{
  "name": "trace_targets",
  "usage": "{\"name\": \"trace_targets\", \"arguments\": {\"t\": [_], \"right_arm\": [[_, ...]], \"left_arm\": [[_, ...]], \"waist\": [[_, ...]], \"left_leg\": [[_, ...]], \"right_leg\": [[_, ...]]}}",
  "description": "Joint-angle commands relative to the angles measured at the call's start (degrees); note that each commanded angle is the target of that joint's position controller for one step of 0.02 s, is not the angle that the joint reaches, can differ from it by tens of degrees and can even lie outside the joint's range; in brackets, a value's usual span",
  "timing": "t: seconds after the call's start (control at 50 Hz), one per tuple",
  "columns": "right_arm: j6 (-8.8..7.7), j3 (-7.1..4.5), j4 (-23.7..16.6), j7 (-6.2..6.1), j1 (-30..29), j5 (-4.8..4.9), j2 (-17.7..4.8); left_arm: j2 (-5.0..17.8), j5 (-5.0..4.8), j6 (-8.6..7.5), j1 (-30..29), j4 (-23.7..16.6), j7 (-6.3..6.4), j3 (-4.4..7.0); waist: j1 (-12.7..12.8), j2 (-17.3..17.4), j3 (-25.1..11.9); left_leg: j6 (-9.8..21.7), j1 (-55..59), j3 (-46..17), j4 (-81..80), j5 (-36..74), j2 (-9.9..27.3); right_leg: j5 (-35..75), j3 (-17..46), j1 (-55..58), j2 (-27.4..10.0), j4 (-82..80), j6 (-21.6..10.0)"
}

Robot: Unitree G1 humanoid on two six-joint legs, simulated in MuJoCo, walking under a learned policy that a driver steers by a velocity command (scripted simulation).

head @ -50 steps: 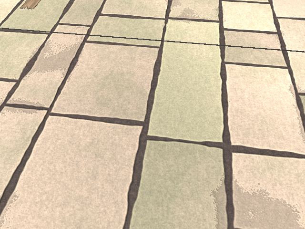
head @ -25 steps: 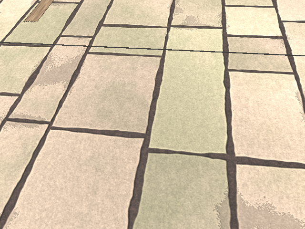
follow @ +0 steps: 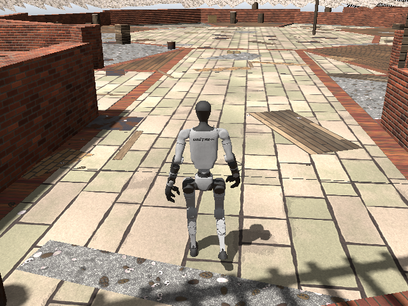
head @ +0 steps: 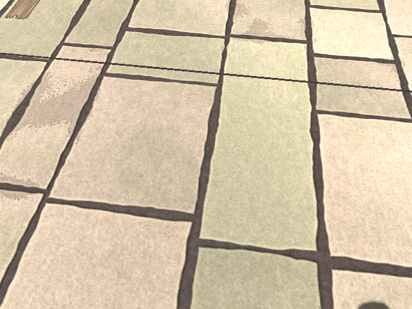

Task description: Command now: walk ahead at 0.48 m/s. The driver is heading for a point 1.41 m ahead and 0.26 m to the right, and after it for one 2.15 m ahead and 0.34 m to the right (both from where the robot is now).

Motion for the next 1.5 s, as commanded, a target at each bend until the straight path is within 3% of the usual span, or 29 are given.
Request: {"name": "trace_targets", "arguments": {"t": [0.02, 0.1, 0.22, 0.32, 0.4, 0.42, 0.44, 0.46, 0.48, 0.5, 0.54, 0.64, 0.78, 0.84, 0.86, 0.88, 0.9, 0.92, 0.94, 1.04, 1.14, 1.2, 1.24, 1.26, 1.28, 1.3, 1.32, 1.38, 1.5], "right_arm": [[-1.24, -0.66, -1.27, 0.44, 1.39, -0.88, -4.31], [-1.54, -1.12, 1.07, -0.88, 5.41, -0.89, -6.95], [-1.25, -1.19, 2.74, -2.69, 10.27, -0.76, -8.64], [1.21, -1.15, 3.77, -3.61, 12.01, -0.54, -9.70], [3.76, -1.62, 1.17, -5.06, 9.74, -0.02, -11.11], [3.23, -0.67, -0.95, -5.00, 12.06, -1.93, -9.22], [1.78, 1.52, -1.95, -3.70, 18.66, -2.31, -2.22], [0.67, 0.09, -1.43, -2.74, 16.12, -1.15, -8.73], [0.60, -0.36, -3.45, -2.74, 10.31, 0.80, -9.81], [1.20, -0.43, -3.58, -3.56, 8.06, 0.55, -9.05], [3.25, -1.24, -4.40, -4.69, 7.36, -0.42, -9.84], [4.63, -0.92, -4.52, -5.65, 9.01, -0.97, -7.01], [4.88, -0.96, -6.18, -5.41, 3.80, -0.34, -6.91], [3.38, -0.69, -5.33, -4.02, 6.58, -0.39, -5.44], [2.94, -0.82, -4.95, -3.74, 7.49, -0.73, -6.05], [2.55, -1.30, -4.86, -3.82, 10.09, -1.25, -8.72], [2.54, -2.58, -3.73, -3.88, 12.77, -1.45, -13.64], [2.35, -3.37, -3.16, -3.44, 14.91, -1.71, -14.78], [1.72, -2.98, -3.55, -3.69, 14.24, -1.62, -12.86], [0.98, -2.10, -3.09, -3.83, 13.56, 0.32, -8.46], [1.40, -3.01, -2.14, -3.21, 16.21, 0.89, -11.32], [1.81, -3.18, -2.06, -2.88, 15.32, 1.61, -11.89], [1.61, -2.30, -2.23, -2.71, 14.19, 0.96, -9.68], [1.16, -0.89, -3.82, -2.47, 12.83, -0.20, -5.66], [-0.33, 0.06, -6.27, -2.81, 15.11, 0.54, -2.18], [-1.16, -1.40, -5.99, -2.77, 12.80, 1.54, -8.32], [-1.58, -1.96, -6.51, -2.34, 10.49, 2.07, -10.04], [-1.04, -1.85, -6.04, -2.11, 8.72, 0.45, -7.47], [0.17, -0.45, -8.88, -1.43, 1.43, -0.22, -3.61]], "left_arm": [[4.66, 0.48, -0.10, 1.77, -3.50, 0.61, 1.66], [3.92, 0.85, 1.68, -3.09, -6.10, 0.85, 1.90], [2.95, 0.77, 1.07, -14.50, -10.41, -0.64, 1.35], [3.10, 1.32, 0.85, -20.13, -14.95, -2.83, 0.94], [10.37, 1.52, 0.60, -3.70, -12.91, -3.77, 4.39], [16.04, 2.23, 1.11, 1.46, -12.92, -2.52, 5.71], [18.39, 2.70, 1.52, -1.57, -15.50, -1.97, 5.58], [14.34, 2.33, 2.34, -1.18, -16.46, -1.90, 4.84], [11.70, 2.10, 2.72, -5.51, -17.99, -1.58, 4.19], [10.04, 1.49, 3.11, -8.75, -18.31, -1.31, 3.78], [8.96, 1.94, 3.77, -11.14, -19.19, -0.77, 3.43], [10.36, 2.31, 4.11, -10.97, -20.10, 0.30, 3.92], [8.95, 2.73, 5.59, -10.93, -19.54, 0.97, 2.88], [6.74, 2.17, 5.86, -9.90, -18.48, 0.79, 1.71], [6.27, 2.16, 5.74, -8.07, -17.90, 0.81, 1.45], [4.89, 2.36, 5.38, -8.32, -18.24, 0.85, 0.97], [3.00, 2.03, 4.46, -8.44, -19.71, 0.60, 0.80], [6.49, 1.45, 3.17, -13.02, -21.65, 0.38, 1.51], [9.40, 0.54, 2.46, -14.99, -21.97, 0.21, 2.73], [3.83, 1.24, 1.47, -15.44, -20.52, -0.93, 2.00], [2.93, 0.46, 1.13, -19.04, -21.71, -1.75, 1.42], [4.75, 0.27, 1.05, -15.58, -20.80, -1.80, 2.05], [7.97, 0.21, 1.37, -5.47, -17.90, -0.89, 3.79], [12.30, 0.98, 1.50, 3.90, -16.53, -0.17, 5.03], [17.73, 1.61, 1.83, 8.33, -15.48, -0.56, 6.13], [12.98, 1.41, 1.34, 6.70, -15.59, -0.97, 4.75], [9.96, 1.28, 1.02, 3.16, -16.18, -1.10, 3.70], [6.57, 2.05, 0.92, -3.31, -17.19, -1.51, 2.54], [8.45, 1.40, 0.78, -1.42, -15.01, -0.47, 3.23]], "waist": [[0.17, 5.35, -4.08], [0.43, 4.57, -0.45], [-3.36, 3.34, 1.06], [-4.22, 4.04, 0.75], [4.14, 3.96, -9.08], [4.25, -5.43, -16.53], [-1.24, -15.47, -26.19], [2.50, -5.98, -30.95], [2.31, -3.57, -23.48], [0.61, 2.44, -15.49], [-2.08, 0.24, -10.14], [-2.84, -3.25, -12.61], [-0.21, -6.49, -9.31], [-2.01, -5.94, -9.33], [-2.05, -5.03, -8.31], [-2.61, -0.49, -7.31], [-1.26, 11.05, -5.37], [-4.77, 16.66, -1.42], [-5.00, 13.52, 0.98], [-4.60, 9.93, -0.33], [-6.24, 11.07, -0.94], [-3.42, 9.96, -1.09], [1.86, 7.80, -5.25], [5.84, -1.69, -12.23], [5.11, -18.34, -16.23], [5.40, -11.49, -12.05], [3.81, -8.85, -6.66], [0.15, -3.96, -1.97], [-0.09, -2.02, -0.18]], "left_leg": [[9.23, 10.20, -18.98, -19.03, 0.10, 15.19], [10.51, 7.37, -12.98, -23.04, 2.98, 14.96], [7.07, 11.67, -3.06, -24.07, 7.86, 13.47], [4.75, 20.36, 2.47, -14.49, 28.62, 15.16], [-0.48, 20.57, 4.98, 13.49, 40.43, 11.98], [-3.92, 6.63, 5.87, 32.50, 16.09, 7.80], [-7.34, -14.16, -0.99, 53.82, -31.44, -4.04], [-5.95, -15.48, -10.98, 56.91, -29.34, -0.19], [-4.95, -18.24, -9.98, 55.08, -24.96, 2.12], [-5.28, -18.66, -8.71, 49.64, -21.05, 4.50], [-5.60, -12.63, -8.54, 42.26, -17.58, 6.07], [-7.98, -8.88, -7.35, 30.26, -11.92, 5.06], [-7.89, -3.50, -6.77, 15.92, -8.59, 5.04], [-5.37, 6.06, -3.25, 1.86, -5.45, 3.28], [-3.99, 9.30, -3.31, -0.74, -6.64, 3.66], [-0.97, 12.20, -10.80, -4.21, -11.26, 10.52], [5.25, 14.46, -22.59, -9.86, -20.70, 17.37], [10.91, 12.94, -36.14, -17.73, -28.46, 24.50], [11.31, 13.29, -37.08, -18.22, -29.65, 24.66], [5.69, 15.72, -19.05, -18.44, -11.16, 15.99], [6.21, 11.71, -13.52, -17.23, -5.67, 15.14], [5.34, 9.43, -14.29, -14.40, -6.16, 16.45], [2.67, 4.68, -10.68, -4.05, 2.57, 13.53], [-0.53, -3.66, -5.22, 15.28, -1.79, 9.10], [-3.04, -21.54, -3.06, 32.85, -21.44, 1.82], [-2.55, -27.31, -8.33, 41.72, -22.91, 4.85], [-1.14, -29.49, -8.42, 42.96, -17.45, 7.43], [-1.37, -23.97, -7.48, 37.04, -7.14, 11.19], [-4.29, -21.13, -5.01, 18.78, 5.70, 10.01]], "right_leg": [[5.66, 2.51, -12.34, -6.32, 0.15, -0.64], [11.51, 1.50, -17.54, -7.64, -8.66, 1.53], [28.70, -0.53, -18.82, -4.59, -27.77, 1.69], [25.66, -4.17, -16.81, -1.20, -35.68, 0.43], [25.80, -6.36, 2.85, 4.88, -43.18, -3.98], [49.49, 8.91, 19.95, -6.87, -39.78, -8.55], [63.55, 35.10, 38.61, -21.68, -40.72, -23.02], [54.50, 32.68, 36.36, -19.16, -43.42, -21.67], [46.61, 24.91, 29.56, -15.98, -44.76, -18.65], [40.67, 19.34, 19.60, -12.70, -47.23, -15.46], [31.99, 16.68, 5.94, -9.48, -50.81, -13.68], [34.37, 12.81, 1.89, -7.69, -50.84, -13.47], [10.61, 14.44, 0.04, -6.31, -51.84, -10.80], [-5.65, 15.21, -1.84, -4.83, -50.24, -7.91], [-10.10, 15.09, -3.89, -2.93, -48.99, -5.96], [-12.05, 12.74, -8.03, 0.04, -42.19, -3.59], [-10.52, 0.85, -16.35, 7.95, -30.83, -0.49], [-10.08, -1.35, -22.91, 7.07, -22.43, 0.52], [-7.52, 1.58, -26.12, 4.06, -16.33, 0.50], [7.01, -2.46, -22.77, 1.01, -21.02, 1.79], [9.38, -5.71, -9.56, 2.40, -35.17, 2.33], [12.12, -6.13, -0.72, 2.79, -41.22, 0.62], [11.48, -4.47, 14.31, 2.18, -42.91, -1.74], [9.21, 9.02, 27.16, -8.99, -44.73, -5.60], [-2.79, 33.89, 37.06, -20.29, -53.28, -14.34], [-8.13, 36.28, 33.53, -19.98, -55.38, -14.75], [-5.76, 29.03, 28.95, -17.78, -55.50, -12.70], [10.23, 15.51, 17.59, -11.52, -59.00, -10.33], [24.69, 4.17, 12.40, -8.73, -61.92, -10.16]]}}
Keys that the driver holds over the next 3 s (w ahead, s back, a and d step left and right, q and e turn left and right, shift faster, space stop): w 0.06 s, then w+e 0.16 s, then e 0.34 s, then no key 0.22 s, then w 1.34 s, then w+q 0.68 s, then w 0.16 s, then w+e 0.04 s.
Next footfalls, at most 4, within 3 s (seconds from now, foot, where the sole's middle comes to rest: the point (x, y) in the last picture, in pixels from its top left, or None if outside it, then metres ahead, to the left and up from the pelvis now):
0.40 right None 0.40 -0.15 -0.77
0.88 left None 0.43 0.08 -0.77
1.24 right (289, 297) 0.51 -0.23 -0.77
1.74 left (244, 194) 0.90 -0.10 -0.77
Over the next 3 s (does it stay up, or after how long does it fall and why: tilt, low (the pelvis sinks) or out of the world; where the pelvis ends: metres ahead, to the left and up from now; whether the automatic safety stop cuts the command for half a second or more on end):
stays up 1.35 -0.27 0.01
